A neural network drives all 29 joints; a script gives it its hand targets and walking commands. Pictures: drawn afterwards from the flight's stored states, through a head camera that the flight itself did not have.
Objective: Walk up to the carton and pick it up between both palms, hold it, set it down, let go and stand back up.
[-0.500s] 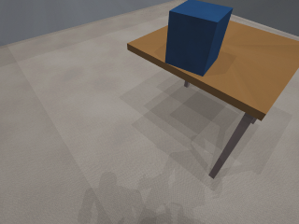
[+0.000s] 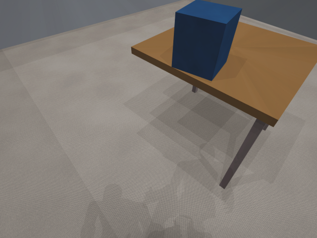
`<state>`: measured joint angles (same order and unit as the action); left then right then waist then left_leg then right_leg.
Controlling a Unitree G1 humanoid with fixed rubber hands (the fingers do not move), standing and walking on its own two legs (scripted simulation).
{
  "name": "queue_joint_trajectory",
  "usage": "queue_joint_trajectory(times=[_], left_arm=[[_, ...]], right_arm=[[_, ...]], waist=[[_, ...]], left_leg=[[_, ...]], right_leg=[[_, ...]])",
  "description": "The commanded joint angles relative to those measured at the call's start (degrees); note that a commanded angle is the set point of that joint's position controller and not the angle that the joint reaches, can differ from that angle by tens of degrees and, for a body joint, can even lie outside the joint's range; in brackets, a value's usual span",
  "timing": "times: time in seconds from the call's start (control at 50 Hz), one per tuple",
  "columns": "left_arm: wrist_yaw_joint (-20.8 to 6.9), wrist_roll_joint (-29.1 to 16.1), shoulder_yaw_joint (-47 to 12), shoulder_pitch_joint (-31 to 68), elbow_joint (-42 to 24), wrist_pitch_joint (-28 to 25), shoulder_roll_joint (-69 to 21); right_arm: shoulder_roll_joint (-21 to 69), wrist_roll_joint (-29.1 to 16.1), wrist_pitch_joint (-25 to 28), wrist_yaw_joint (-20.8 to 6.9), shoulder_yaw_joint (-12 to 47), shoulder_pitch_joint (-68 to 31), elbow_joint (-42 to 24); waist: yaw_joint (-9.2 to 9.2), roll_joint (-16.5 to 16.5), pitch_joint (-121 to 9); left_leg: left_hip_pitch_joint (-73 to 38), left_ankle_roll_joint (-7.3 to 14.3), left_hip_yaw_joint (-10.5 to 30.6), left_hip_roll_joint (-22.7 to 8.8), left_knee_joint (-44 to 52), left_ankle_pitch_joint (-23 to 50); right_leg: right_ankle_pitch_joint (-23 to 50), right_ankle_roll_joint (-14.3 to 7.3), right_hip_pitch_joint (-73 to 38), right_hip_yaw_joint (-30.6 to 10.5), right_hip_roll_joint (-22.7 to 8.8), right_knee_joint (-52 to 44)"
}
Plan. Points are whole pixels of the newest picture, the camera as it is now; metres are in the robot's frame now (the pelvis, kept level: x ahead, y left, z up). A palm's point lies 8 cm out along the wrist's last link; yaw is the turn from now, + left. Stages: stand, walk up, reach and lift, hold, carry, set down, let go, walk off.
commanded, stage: stand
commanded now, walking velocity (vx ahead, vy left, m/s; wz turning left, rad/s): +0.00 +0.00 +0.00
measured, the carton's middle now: (204, 40) +0.92 -0.18 +0.08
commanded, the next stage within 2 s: none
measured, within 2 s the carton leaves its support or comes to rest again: neither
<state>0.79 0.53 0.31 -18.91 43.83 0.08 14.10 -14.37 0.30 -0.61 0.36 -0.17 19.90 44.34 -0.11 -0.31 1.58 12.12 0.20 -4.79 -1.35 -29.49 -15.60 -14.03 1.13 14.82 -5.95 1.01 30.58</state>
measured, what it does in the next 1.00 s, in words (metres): stands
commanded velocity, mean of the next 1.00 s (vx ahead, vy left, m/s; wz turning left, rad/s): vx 0.00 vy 0.00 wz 0.00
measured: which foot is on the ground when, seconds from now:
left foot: down 0.00-1.00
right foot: down 0.00-1.00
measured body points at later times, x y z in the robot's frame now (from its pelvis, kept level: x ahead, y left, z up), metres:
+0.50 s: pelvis +0.00 +0.00 +0.00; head +0.00 +0.00 +0.45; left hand +0.07 +0.26 -0.13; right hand +0.04 -0.26 -0.13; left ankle +0.00 +0.12 -0.73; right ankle +0.03 -0.13 -0.73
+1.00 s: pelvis +0.00 +0.00 +0.00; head +0.00 +0.00 +0.45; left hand +0.05 +0.26 -0.13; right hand +0.03 -0.26 -0.14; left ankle +0.00 +0.12 -0.73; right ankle +0.03 -0.13 -0.73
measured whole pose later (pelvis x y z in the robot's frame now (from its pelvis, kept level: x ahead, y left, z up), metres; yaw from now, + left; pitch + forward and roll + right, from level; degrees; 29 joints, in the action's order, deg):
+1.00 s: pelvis +0.00 +0.00 +0.00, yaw -1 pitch -2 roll +1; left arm 1.6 0.5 0.0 -19.2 49.8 0.0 13.8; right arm -14.2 0.1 -0.6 0.9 0.0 20.5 50.1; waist -0.3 -0.5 1.4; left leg 10.3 0.3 -5.6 -1.4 -27.2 -15.0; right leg -13.0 1.5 13.6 -7.3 1.2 28.4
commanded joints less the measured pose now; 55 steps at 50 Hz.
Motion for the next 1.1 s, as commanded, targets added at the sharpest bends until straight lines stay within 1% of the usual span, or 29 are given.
queue_joint_trajectory(times=[0.0,0.06,0.1,0.16,0.18,0.2,0.32,0.36,0.42,0.46,0.48,0.52,0.58,0.62,0.64,0.66,0.68,0.72,0.78,0.92,0.94,1.0,1.02,1.04,1.06,1.08], left_arm=[[0.5,0.1,2.2,-0.9,-3.9,-1.3,7.3],[0.4,0.1,2.2,-1.0,-3.5,-1.2,7.0],[0.5,0.1,2.1,-1.1,-3.3,-1.2,7.4],[0.5,0.1,2.1,-1.0,-2.9,-1.2,7.2],[0.6,0.0,2.1,-1.3,-2.7,-1.3,7.3],[0.6,0.1,2.1,-1.0,-2.6,-1.3,7.2],[0.7,0.0,2.1,-1.2,-1.9,-1.2,7.3],[0.8,0.0,2.0,-1.2,-1.7,-1.2,7.4],[0.8,0.1,2.0,-1.2,-1.1,-1.1,7.4],[0.8,0.0,1.9,-1.4,-0.9,-1.1,7.2],[0.9,0.0,1.9,-1.2,-0.7,-1.1,7.4],[0.9,0.0,1.9,-1.3,-0.5,-1.2,7.3],[0.9,-0.1,1.9,-1.1,0.0,-1.1,7.3],[1.0,0.0,1.8,-1.6,0.3,-1.1,7.1],[1.0,0.0,1.8,-1.2,0.4,-1.1,7.2],[1.0,0.0,1.7,-1.5,0.6,-1.1,7.0],[1.0,0.0,1.7,-1.5,0.7,-1.1,7.1],[1.0,0.0,1.7,-1.3,1.0,-1.1,7.2],[1.1,0.0,1.6,-1.5,1.5,-1.1,7.1],[1.2,0.0,1.6,-1.9,2.5,-1.1,6.8],[1.2,0.0,1.6,-1.7,2.7,-1.2,6.9],[1.3,-0.1,1.5,-1.7,3.0,-1.1,6.8],[1.3,-0.1,1.5,-1.6,3.1,-1.1,6.7],[1.3,-0.1,1.5,-2.0,3.5,-1.1,6.7],[1.3,-0.1,1.4,-1.9,3.5,-1.1,6.7],[1.3,-0.1,1.4,-1.7,3.7,-1.0,6.7]], right_arm=[[-7.8,-0.1,1.3,0.4,-2.4,1.7,-3.6],[-8.0,0.0,1.3,0.5,-2.4,1.3,-3.4],[-8.0,0.0,1.3,0.5,-2.4,1.6,-3.2],[-7.8,0.0,1.3,0.5,-2.4,1.8,-2.7],[-8.0,0.0,1.3,0.5,-2.3,2.1,-2.5],[-8.0,-0.1,1.3,0.6,-2.4,2.0,-2.4],[-7.9,0.0,1.3,0.6,-2.3,2.0,-1.7],[-7.9,0.0,1.3,0.7,-2.2,2.0,-1.4],[-8.1,-0.2,1.2,0.7,-2.3,2.3,-0.9],[-8.2,-0.2,1.2,0.7,-2.2,1.9,-0.7],[-8.0,-0.1,1.2,0.7,-2.3,2.1,-0.7],[-8.0,-0.1,1.1,0.8,-2.2,2.3,-0.3],[-7.7,-0.2,1.1,0.8,-2.1,2.6,0.2],[-8.1,-0.2,1.1,0.8,-2.2,2.4,0.4],[-7.8,-0.2,1.1,0.8,-2.1,2.5,0.5],[-8.1,-0.2,1.1,0.8,-2.1,2.3,0.8],[-8.0,-0.2,1.1,0.8,-2.1,2.4,0.9],[-7.7,-0.2,1.1,0.9,-2.0,2.5,1.2],[-7.9,-0.3,1.1,0.9,-2.1,2.6,1.5],[-7.7,-0.2,1.1,1.0,-1.9,2.8,2.6],[-7.5,-0.3,1.1,1.0,-2.0,3.0,2.8],[-7.7,-0.2,1.1,1.1,-1.9,2.6,3.3],[-7.4,-0.2,1.0,1.1,-1.8,3.1,3.4],[-7.6,-0.2,1.0,1.1,-1.9,3.0,3.6],[-7.1,-0.2,1.0,1.1,-1.8,3.2,3.7],[-7.2,-0.2,1.0,1.1,-1.7,3.2,3.9]], waist=[[-0.09,-0.4,0.2],[0.12,0.7,0.9],[0.07,0.0,1.0],[-0.04,0.2,0.8],[0.0,-0.5,0.6],[-0.12,-0.5,0.8],[-0.1,-0.4,0.6],[-0.15,0.4,0.6],[-0.12,-0.7,0.7],[0.16,-0.1,1.0],[-0.02,-0.5,1.2],[-0.15,0.3,1.3],[-0.19,-0.7,1.2],[0.01,0.3,1.2],[-0.16,-0.7,1.5],[-0.05,0.2,1.6],[-0.05,-0.3,1.8],[-0.1,0.0,1.7],[-0.13,-0.6,1.7],[-0.14,0.4,1.4],[-0.19,-0.2,1.1],[-0.04,-0.5,2.0],[-0.27,-0.7,2.0],[-0.03,-0.5,2.0],[-0.26,-0.6,2.1],[-0.2,0.3,2.1]], left_leg=[[-0.1,1.9,6.5,-4.9,6.3,-0.1],[0.1,2.0,6.8,-5.1,6.9,-0.9],[0.3,1.9,6.5,-5.0,6.7,-1.1],[0.1,1.9,6.4,-5.0,6.9,-1.2],[-0.4,1.9,6.3,-5.1,7.0,-0.9],[0.0,1.9,6.4,-5.1,6.9,-0.7],[-1.1,1.9,6.0,-5.1,6.9,0.8],[-1.0,1.9,6.1,-5.1,7.0,0.7],[-1.0,1.9,6.2,-5.3,7.3,0.6],[-0.7,1.9,6.2,-5.3,7.3,-0.1],[-0.9,1.9,6.0,-5.2,7.3,0.1],[-1.1,1.8,5.8,-5.1,7.6,0.0],[-1.2,1.9,6.1,-5.2,7.9,-0.3],[-1.0,1.8,6.1,-5.3,8.1,-0.4],[-1.0,1.8,6.0,-5.2,8.0,-0.1],[-1.0,1.8,5.9,-5.2,7.9,-0.1],[-1.1,1.7,5.8,-5.2,7.9,0.0],[-1.1,1.8,6.0,-5.2,8.2,-0.8],[-1.3,1.8,6.0,-5.3,8.2,-0.8],[-1.6,1.7,6.0,-5.3,8.3,-0.3],[-1.7,1.8,6.1,-5.3,8.4,-0.4],[-1.7,1.7,5.9,-5.2,8.4,0.2],[-1.6,1.6,5.7,-5.1,8.4,0.6],[-1.6,1.7,5.7,-5.1,8.5,0.3],[-1.7,1.7,5.7,-5.1,8.5,0.1],[-1.8,1.7,5.7,-5.1,8.6,0.3]], right_leg=[[5.1,-2.3,1.8,-4.5,-4.1,-5.0],[4.6,-2.1,2.2,-4.4,-3.7,-5.0],[4.3,-2.1,2.3,-4.6,-3.8,-5.3],[4.4,-2.1,2.4,-4.8,-3.8,-5.4],[4.6,-2.1,2.3,-4.7,-3.8,-5.4],[5.0,-2.1,2.1,-4.8,-3.9,-5.4],[6.6,-2.1,2.0,-4.9,-3.9,-5.2],[6.9,-2.0,1.8,-5.0,-3.9,-5.2],[6.5,-1.8,1.6,-4.8,-3.7,-5.3],[5.8,-1.9,1.8,-4.8,-3.8,-5.7],[6.0,-2.0,2.0,-5.0,-3.9,-5.7],[6.0,-1.9,2.2,-5.0,-3.8,-5.8],[5.7,-1.9,2.0,-4.9,-3.7,-6.0],[5.8,-1.8,1.8,-4.9,-3.7,-6.0],[5.8,-1.8,1.9,-5.0,-3.8,-6.1],[6.0,-1.8,1.9,-5.2,-3.8,-6.1],[6.0,-1.7,2.2,-5.1,-3.8,-6.2],[5.2,-1.7,2.3,-5.2,-3.7,-6.2],[5.1,-1.8,2.4,-5.2,-3.7,-6.5],[5.7,-1.7,1.9,-5.2,-3.7,-6.8],[5.5,-1.7,1.7,-5.3,-3.7,-6.7],[6.4,-1.6,2.0,-5.2,-3.8,-6.9],[6.5,-1.7,1.9,-5.3,-3.8,-7.0],[6.2,-1.6,2.2,-5.2,-3.8,-7.1],[5.9,-1.7,2.4,-5.3,-3.9,-7.2],[6.2,-1.7,2.2,-5.3,-3.9,-7.0]])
